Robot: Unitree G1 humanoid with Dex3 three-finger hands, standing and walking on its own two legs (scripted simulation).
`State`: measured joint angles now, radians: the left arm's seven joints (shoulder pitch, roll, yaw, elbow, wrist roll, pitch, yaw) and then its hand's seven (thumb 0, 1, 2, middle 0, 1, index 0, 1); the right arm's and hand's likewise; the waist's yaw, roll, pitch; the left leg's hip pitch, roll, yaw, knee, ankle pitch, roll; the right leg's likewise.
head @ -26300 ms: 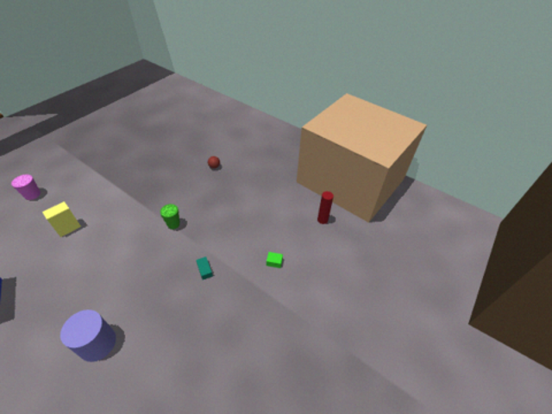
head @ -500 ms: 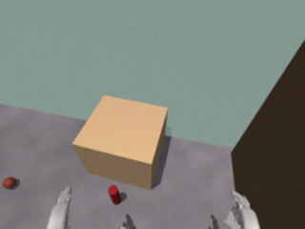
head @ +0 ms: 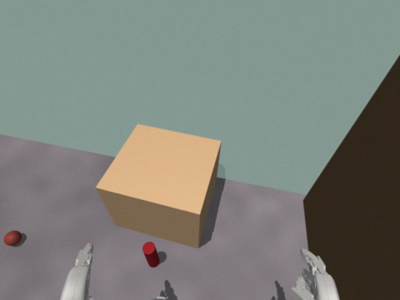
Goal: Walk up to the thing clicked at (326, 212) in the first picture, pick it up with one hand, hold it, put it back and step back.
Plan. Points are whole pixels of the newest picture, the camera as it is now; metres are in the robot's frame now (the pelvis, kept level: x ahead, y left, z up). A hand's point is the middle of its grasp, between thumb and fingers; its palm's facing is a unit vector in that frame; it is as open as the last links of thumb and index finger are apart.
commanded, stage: home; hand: left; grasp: from the side
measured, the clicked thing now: (151, 255) +0.43 +0.21 -0.63
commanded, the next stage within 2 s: stand in 0.30 s
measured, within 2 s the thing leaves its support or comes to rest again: neither
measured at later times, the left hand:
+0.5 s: hand (109, 286) +0.17 +0.19 -0.05, palm faces +0.12 -0.95 -0.29, open 17.1 cm
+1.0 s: hand out of the picture +0.12 +0.25 -0.11, palm faces -0.01 -0.94 -0.35, open 7.8 cm
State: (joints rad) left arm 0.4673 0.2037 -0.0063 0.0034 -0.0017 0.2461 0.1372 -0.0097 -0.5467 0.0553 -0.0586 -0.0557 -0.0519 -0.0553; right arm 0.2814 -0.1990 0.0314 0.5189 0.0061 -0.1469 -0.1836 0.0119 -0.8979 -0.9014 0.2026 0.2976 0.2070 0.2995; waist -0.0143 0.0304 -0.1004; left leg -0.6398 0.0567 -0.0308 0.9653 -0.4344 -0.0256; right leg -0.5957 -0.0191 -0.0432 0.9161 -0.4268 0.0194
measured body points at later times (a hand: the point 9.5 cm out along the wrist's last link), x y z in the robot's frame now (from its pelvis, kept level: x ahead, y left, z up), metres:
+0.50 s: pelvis +0.01 +0.00 +0.00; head +0.02 +0.01 +0.45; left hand +0.17 +0.23 -0.03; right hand +0.17 -0.24 -0.07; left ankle +0.03 +0.13 -0.69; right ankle +0.02 -0.14 -0.69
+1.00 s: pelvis +0.01 +0.01 +0.02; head +0.02 +0.02 +0.47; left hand +0.12 +0.29 -0.09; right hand +0.12 -0.28 -0.09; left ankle +0.03 +0.13 -0.69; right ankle +0.02 -0.14 -0.69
